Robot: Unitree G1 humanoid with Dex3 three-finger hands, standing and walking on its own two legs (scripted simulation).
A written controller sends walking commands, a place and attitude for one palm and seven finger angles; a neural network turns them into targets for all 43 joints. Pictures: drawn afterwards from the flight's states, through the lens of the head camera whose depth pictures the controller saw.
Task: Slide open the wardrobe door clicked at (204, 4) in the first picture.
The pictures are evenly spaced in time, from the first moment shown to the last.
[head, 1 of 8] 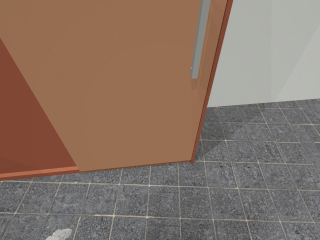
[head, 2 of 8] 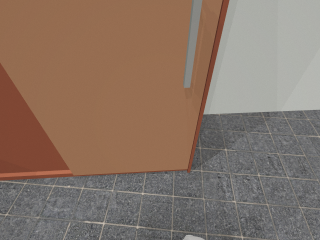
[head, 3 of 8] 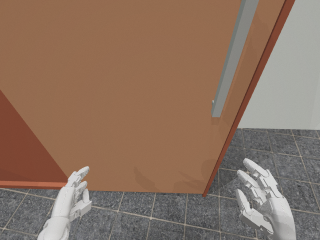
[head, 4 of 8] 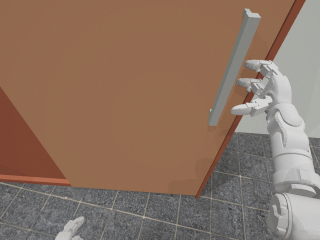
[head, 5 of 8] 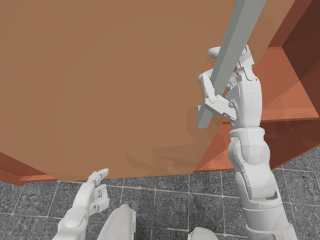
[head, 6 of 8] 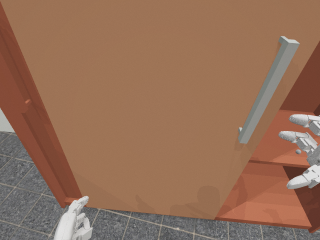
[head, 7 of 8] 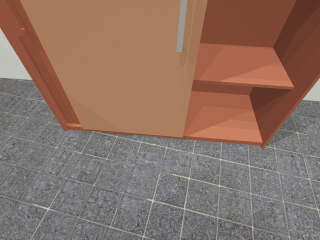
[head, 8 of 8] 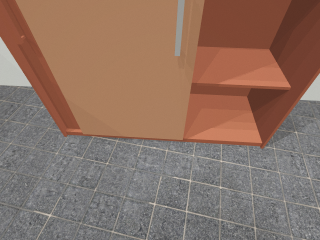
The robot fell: no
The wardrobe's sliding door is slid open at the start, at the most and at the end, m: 0.00 0.60 0.60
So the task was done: yes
